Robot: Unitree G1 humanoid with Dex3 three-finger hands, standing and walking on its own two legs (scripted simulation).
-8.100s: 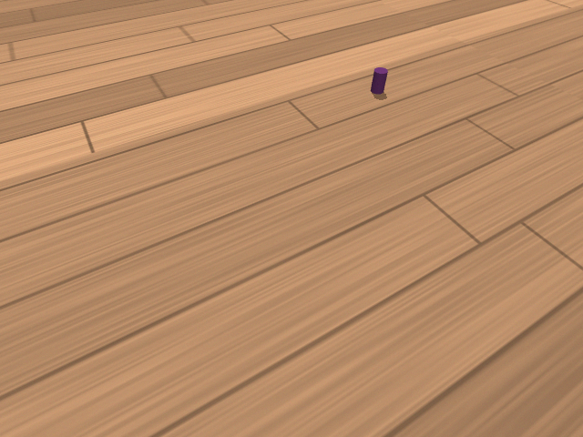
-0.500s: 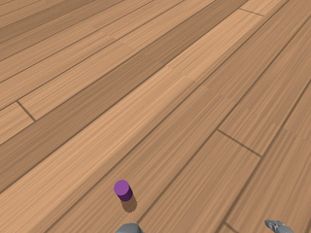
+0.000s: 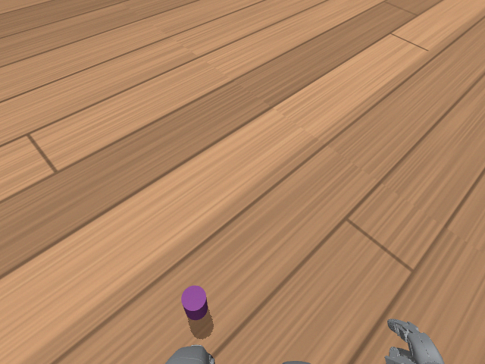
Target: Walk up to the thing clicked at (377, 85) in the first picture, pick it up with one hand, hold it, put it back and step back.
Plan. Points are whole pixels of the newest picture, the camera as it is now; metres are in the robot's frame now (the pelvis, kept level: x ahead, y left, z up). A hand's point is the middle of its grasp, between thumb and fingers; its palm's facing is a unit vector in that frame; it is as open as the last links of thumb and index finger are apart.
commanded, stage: walk up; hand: left
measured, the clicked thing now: (195, 303) +0.38 +0.16 -0.69
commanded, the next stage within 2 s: stand in 1.20 s
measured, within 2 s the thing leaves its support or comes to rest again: neither
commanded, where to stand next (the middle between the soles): +0.03 -0.04 m, yaw -4 degrees
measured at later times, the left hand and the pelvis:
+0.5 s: hand out of the picture +0.00 +0.25 -0.14, palm faces -0.13 -0.90 -0.42, open 7.3 cm; pelvis -0.05 -0.03 +0.00, yaw -8 degrees
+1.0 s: hand out of the picture +0.11 +0.26 -0.15, palm faces -0.06 -0.93 -0.36, open 7.3 cm; pelvis +0.01 -0.02 +0.00, yaw -4 degrees
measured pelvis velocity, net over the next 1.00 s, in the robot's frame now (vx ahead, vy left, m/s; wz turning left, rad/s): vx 0.01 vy -0.02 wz -0.07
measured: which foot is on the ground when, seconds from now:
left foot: down 0.00-0.38, up 0.40-0.74, down 0.76-1.00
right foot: up 0.00-0.32, down 0.34-0.78, up 0.80-1.00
